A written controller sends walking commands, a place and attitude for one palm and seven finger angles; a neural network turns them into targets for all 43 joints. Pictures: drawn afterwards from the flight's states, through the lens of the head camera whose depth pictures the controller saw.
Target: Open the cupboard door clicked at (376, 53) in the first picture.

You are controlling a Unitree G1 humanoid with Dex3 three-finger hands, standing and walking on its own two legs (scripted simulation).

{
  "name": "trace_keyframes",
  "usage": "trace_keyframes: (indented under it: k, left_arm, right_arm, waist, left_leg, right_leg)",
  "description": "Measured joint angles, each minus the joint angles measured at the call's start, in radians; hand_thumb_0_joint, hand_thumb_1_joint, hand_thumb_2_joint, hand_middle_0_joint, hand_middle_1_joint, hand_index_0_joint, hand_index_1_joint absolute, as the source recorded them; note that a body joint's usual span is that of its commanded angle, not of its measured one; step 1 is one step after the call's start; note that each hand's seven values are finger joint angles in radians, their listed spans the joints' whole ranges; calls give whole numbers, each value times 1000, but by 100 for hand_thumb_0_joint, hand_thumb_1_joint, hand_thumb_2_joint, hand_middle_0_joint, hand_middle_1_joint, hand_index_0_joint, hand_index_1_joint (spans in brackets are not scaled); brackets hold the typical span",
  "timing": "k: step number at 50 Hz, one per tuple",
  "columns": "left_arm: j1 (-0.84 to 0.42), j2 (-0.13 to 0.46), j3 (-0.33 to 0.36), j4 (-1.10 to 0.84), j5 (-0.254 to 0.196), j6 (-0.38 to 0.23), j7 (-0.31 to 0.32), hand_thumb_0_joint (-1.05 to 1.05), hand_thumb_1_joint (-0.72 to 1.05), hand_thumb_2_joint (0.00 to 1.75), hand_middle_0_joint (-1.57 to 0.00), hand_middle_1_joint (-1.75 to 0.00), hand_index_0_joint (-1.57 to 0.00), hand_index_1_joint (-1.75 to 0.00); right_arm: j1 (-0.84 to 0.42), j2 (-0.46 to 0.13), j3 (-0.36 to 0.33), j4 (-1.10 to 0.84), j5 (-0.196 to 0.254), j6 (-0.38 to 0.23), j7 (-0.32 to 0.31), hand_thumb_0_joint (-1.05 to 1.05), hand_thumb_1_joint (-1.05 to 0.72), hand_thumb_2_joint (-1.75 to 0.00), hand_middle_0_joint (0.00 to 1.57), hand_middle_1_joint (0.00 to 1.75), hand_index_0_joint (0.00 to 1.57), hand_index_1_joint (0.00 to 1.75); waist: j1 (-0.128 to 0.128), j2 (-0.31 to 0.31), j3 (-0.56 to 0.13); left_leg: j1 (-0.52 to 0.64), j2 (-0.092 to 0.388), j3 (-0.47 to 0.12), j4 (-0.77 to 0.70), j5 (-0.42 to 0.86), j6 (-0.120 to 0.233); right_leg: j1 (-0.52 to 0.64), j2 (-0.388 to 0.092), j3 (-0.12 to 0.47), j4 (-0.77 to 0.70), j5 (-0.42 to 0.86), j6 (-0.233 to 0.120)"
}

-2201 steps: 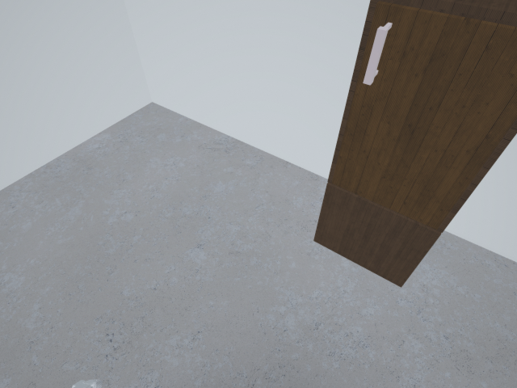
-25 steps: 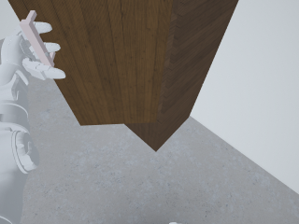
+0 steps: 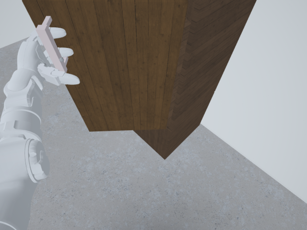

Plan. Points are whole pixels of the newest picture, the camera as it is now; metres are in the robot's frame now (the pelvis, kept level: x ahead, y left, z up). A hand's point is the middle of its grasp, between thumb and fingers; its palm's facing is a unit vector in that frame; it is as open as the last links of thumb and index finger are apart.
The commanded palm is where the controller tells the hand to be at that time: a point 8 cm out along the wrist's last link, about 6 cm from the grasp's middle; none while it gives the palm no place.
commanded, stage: slide the fingers in behind the handle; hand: left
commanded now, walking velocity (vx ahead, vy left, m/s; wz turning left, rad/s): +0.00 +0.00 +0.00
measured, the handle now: (55, 46) +0.55 +0.23 +0.16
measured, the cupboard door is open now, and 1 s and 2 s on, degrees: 48 49 96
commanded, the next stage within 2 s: close the thumb around the handle in 0.02 s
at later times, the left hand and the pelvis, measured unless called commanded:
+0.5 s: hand (60, 61) +0.49 +0.20 +0.17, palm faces +0.00 -1.00 +0.00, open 10.0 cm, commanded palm +0.47 +0.25 +0.16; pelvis -0.01 +0.00 +0.00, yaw +0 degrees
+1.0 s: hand (60, 59) +0.49 +0.20 +0.17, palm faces -0.02 -1.00 +0.01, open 5.4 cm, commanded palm +0.46 +0.25 +0.16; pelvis -0.01 +0.00 +0.00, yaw +0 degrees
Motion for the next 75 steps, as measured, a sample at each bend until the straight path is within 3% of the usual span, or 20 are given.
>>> trace_keyframes:
  k: [9,14,39,54,62,70,72,75]
  left_arm:
    - [26,-23,1,-24,-4,1,4,-2,-49,30,-28,-120,-28,-120]
    - [9,-16,-2,0,-1,-2,6,-2,-40,34,-29,-121,-29,-121]
    - [-32,45,23,54,5,-14,-28,1,77,84,-39,-134,-39,-134]
    - [1,34,35,18,3,-6,-32,1,77,84,-38,-135,-39,-135]
    - [198,-42,45,-213,-50,36,-42,1,76,80,-38,-135,-38,-135]
    - [489,-165,3,-606,-100,149,-9,0,74,76,-39,-135,-36,-135]
    - [552,-209,-24,-710,-111,190,39,0,73,75,-40,-135,-37,-135]
    - [636,-303,-76,-876,-103,252,187,1,73,74,-39,-135,-37,-135]
  right_arm:
    - [-5,7,2,12,0,-1,2,0,-91,-90,20,30,20,30]
    - [-11,6,5,12,1,-7,-3,0,-91,-90,20,30,20,30]
    - [19,-12,7,14,1,-13,-15,0,-91,-90,20,30,20,30]
    - [17,-4,7,-6,0,-5,-6,0,-91,-90,20,30,20,30]
    - [12,-1,-5,-41,16,15,4,1,-91,-90,20,30,20,30]
    - [-52,16,-10,-90,34,9,16,1,-91,-90,20,30,20,30]
    - [-78,22,-12,-97,36,0,19,1,-91,-90,20,30,20,30]
    - [-131,34,-15,-91,33,-15,29,1,-91,-90,20,30,20,30]
  waist:
    - [10,1,1]
    - [5,0,6]
    - [-22,-5,10]
    - [-16,-2,-3]
    - [15,8,-19]
    - [58,18,-21]
    - [76,21,-20]
    - [102,24,-16]
  left_leg:
    - [17,-1,-1,-6,2,0]
    - [14,-2,-5,-3,6,0]
    - [-20,5,-1,6,14,-2]
    - [-16,6,10,4,8,1]
    - [54,8,32,-29,3,2]
    - [162,3,45,-85,16,-1]
    - [184,2,44,-95,20,-3]
    - [211,-2,38,-108,28,-6]
  right_leg:
    - [17,-1,0,-5,1,0]
    - [16,-2,-5,-2,3,-1]
    - [-19,5,0,2,16,-5]
    - [-20,7,12,1,14,-1]
    - [36,12,35,-21,13,2]
    - [130,10,49,-54,16,1]
    - [151,9,48,-60,17,0]
    - [177,6,42,-65,18,-2]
